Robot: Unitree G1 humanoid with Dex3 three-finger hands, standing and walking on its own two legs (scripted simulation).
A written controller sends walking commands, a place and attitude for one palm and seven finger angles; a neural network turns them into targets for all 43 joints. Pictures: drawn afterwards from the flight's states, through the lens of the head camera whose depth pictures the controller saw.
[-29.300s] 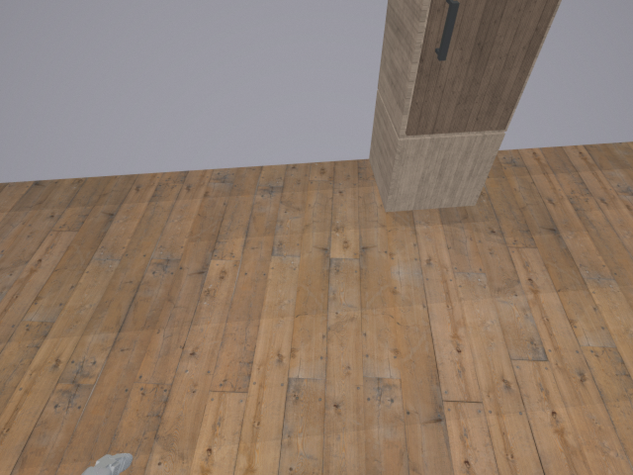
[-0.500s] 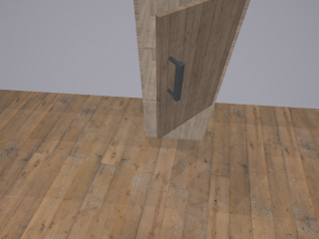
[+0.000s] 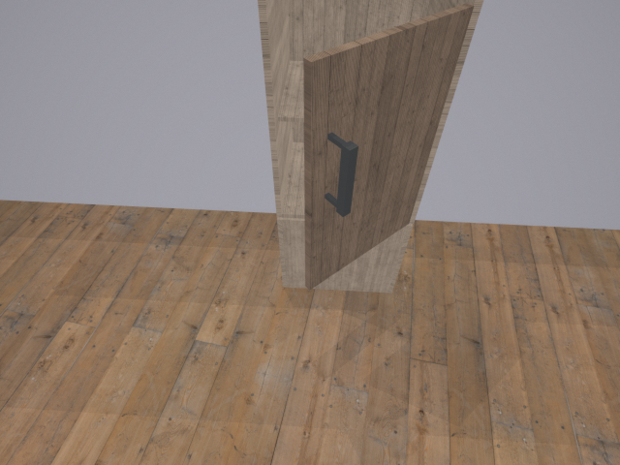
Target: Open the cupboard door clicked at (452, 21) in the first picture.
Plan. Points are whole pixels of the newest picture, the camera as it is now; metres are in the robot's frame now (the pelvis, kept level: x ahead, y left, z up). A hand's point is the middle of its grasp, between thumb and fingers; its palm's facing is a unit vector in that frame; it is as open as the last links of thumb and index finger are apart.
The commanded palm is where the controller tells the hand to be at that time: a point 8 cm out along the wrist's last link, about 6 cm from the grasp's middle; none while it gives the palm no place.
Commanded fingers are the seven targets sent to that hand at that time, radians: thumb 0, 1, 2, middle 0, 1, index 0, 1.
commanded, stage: let the arm hang, fingers relaxed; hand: left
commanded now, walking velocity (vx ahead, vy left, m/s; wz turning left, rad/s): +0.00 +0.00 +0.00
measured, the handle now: (338, 176) +0.59 -0.02 +0.03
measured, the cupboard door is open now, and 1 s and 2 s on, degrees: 42 42 42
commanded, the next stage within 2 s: look to check the result in 0.10 s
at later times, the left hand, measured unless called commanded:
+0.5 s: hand out of the picture +0.04 +0.23 -0.17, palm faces -0.01 -0.96 -0.29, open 7.4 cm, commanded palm none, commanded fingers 0.00 0.90 0.90 -0.20 -0.30 -0.20 -0.30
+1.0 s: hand out of the picture +0.07 +0.23 -0.17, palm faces -0.03 -0.96 -0.29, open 7.4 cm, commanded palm none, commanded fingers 0.00 0.90 0.90 -0.20 -0.30 -0.20 -0.30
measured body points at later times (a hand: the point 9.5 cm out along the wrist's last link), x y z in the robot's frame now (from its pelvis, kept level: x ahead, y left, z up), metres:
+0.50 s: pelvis +0.01 +0.01 +0.00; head +0.03 +0.00 +0.45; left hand +0.04 +0.28 -0.15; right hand +0.05 -0.26 -0.15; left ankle +0.03 +0.10 -0.74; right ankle -0.03 -0.11 -0.74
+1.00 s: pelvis +0.02 +0.01 +0.00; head +0.05 +0.00 +0.45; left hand +0.07 +0.28 -0.15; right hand +0.08 -0.26 -0.15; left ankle +0.03 +0.10 -0.74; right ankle -0.03 -0.11 -0.74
